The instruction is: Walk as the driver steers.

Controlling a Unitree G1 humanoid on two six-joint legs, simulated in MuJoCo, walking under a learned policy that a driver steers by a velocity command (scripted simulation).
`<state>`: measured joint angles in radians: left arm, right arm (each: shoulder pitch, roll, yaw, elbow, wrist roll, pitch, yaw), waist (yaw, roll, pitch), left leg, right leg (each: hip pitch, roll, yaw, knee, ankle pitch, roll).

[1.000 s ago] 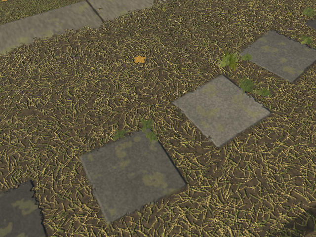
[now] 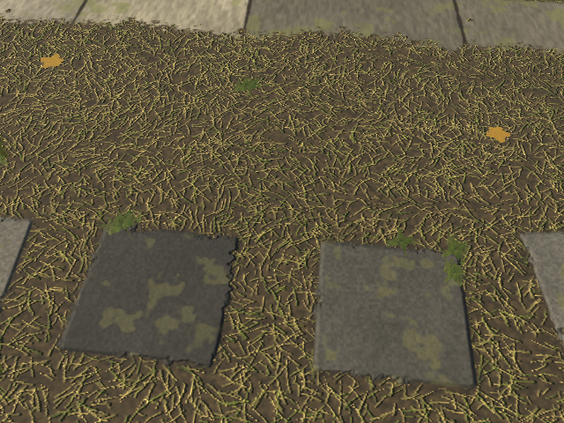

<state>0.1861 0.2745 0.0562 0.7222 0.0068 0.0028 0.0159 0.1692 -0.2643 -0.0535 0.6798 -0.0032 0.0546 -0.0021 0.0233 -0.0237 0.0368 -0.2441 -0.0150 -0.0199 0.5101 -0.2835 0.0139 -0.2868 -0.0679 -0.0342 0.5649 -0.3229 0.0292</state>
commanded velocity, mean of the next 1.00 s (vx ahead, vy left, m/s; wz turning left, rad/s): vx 0.22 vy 0.00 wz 0.04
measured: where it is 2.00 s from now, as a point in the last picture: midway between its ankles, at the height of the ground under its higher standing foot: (306, 396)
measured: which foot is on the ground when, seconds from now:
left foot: down 0.00-0.60, up 0.62-1.00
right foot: down 0.00-1.00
